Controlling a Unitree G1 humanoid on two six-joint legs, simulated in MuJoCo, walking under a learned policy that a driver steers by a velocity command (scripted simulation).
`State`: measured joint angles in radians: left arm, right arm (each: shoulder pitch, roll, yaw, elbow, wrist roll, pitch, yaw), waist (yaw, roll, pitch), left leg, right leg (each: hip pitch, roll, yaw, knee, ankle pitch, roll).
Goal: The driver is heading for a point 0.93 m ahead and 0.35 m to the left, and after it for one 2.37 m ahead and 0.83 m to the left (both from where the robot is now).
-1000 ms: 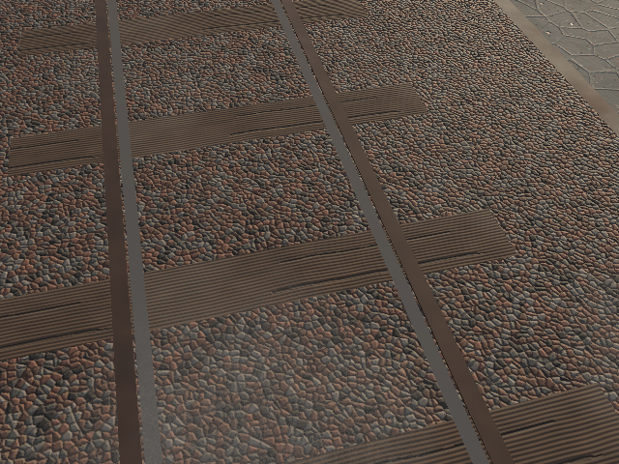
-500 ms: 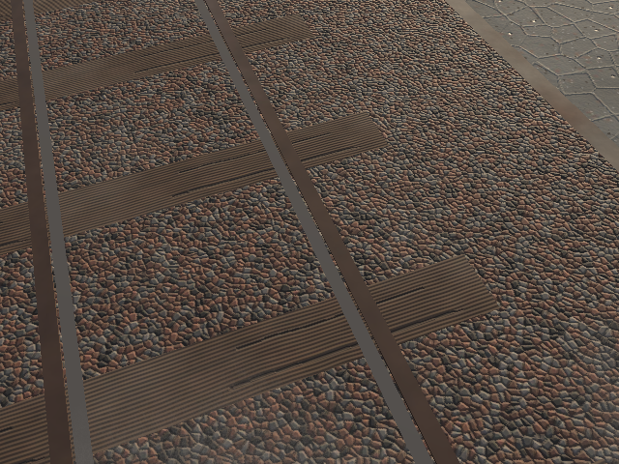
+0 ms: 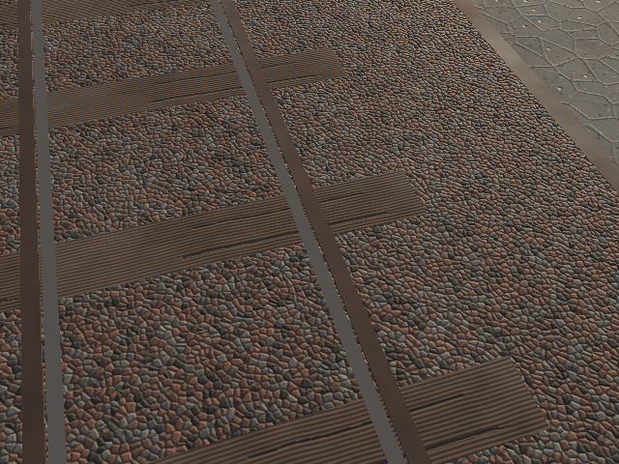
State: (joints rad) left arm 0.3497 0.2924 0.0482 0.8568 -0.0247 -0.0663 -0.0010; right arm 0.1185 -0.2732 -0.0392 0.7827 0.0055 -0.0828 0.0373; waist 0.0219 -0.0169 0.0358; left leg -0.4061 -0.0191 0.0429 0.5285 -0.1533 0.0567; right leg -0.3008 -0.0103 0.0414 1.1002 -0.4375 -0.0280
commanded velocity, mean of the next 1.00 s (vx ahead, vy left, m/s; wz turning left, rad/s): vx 0.50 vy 0.00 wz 0.29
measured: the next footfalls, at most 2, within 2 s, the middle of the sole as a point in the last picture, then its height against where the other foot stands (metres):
right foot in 0.42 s outside the picture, level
left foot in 0.96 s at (254, 379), level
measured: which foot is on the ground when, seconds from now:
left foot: down 0.00-0.44, up 0.46-0.94, down 0.96-1.00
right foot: up 0.00-0.40, down 0.42-0.96, up 0.98-1.00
